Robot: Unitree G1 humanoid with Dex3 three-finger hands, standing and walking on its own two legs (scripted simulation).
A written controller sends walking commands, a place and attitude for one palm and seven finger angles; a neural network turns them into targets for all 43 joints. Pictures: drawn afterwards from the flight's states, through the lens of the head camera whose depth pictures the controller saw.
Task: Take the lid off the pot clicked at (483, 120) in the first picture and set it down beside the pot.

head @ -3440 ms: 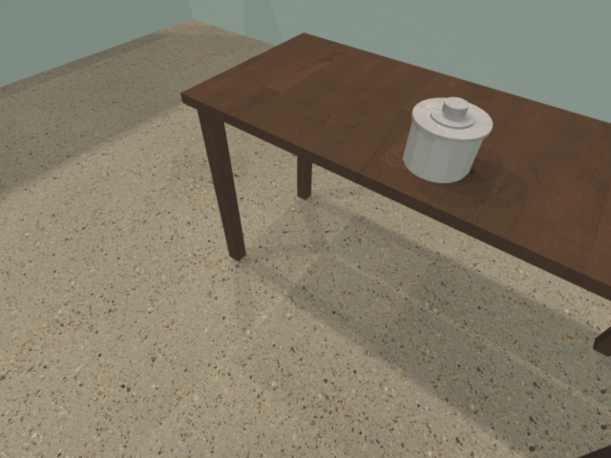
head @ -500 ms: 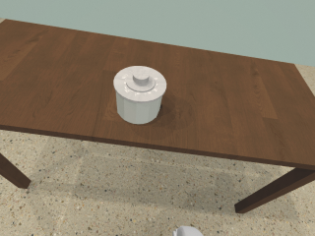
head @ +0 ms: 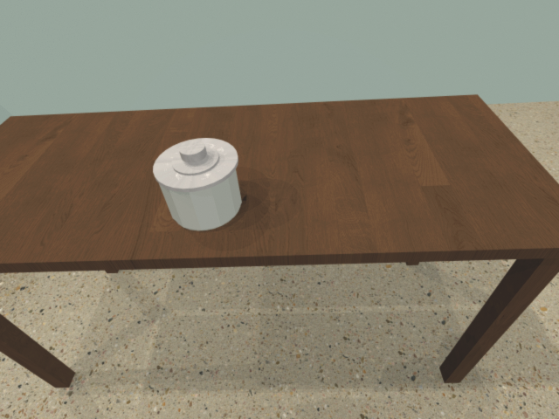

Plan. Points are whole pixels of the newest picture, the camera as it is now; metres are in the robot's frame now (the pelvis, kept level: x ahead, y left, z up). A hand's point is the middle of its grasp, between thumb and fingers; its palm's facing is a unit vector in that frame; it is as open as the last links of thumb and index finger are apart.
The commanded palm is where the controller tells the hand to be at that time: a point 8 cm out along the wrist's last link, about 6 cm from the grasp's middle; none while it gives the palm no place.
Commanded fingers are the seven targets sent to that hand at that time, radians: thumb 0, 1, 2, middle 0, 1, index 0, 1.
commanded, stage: come to a stop and stand still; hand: left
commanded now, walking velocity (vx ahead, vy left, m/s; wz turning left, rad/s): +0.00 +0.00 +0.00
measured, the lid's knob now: (193, 151) +0.54 +0.16 +0.13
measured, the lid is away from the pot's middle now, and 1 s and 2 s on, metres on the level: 0.00 0.00 0.00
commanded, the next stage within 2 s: look again from close up in 1.04 s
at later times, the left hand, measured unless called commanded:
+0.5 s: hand out of the picture -0.01 +0.12 -0.15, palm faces +0.03 -0.98 -0.18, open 7.4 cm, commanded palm none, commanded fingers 0.00 0.90 0.90 -0.20 -0.30 -0.20 -0.30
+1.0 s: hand out of the picture +0.03 +0.13 -0.15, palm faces +0.04 -0.98 -0.20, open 7.4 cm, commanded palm none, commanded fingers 0.00 0.90 0.90 -0.20 -0.30 -0.20 -0.30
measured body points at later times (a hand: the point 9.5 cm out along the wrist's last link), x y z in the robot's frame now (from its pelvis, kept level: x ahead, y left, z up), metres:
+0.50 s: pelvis +0.01 -0.03 +0.02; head +0.02 -0.05 +0.47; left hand -0.01 +0.18 -0.14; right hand +0.00 -0.25 -0.15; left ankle +0.04 +0.11 -0.72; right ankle -0.03 -0.12 -0.72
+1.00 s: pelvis +0.04 -0.03 +0.02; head +0.05 -0.04 +0.47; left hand +0.03 +0.19 -0.14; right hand +0.04 -0.25 -0.15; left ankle +0.04 +0.11 -0.72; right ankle -0.03 -0.12 -0.72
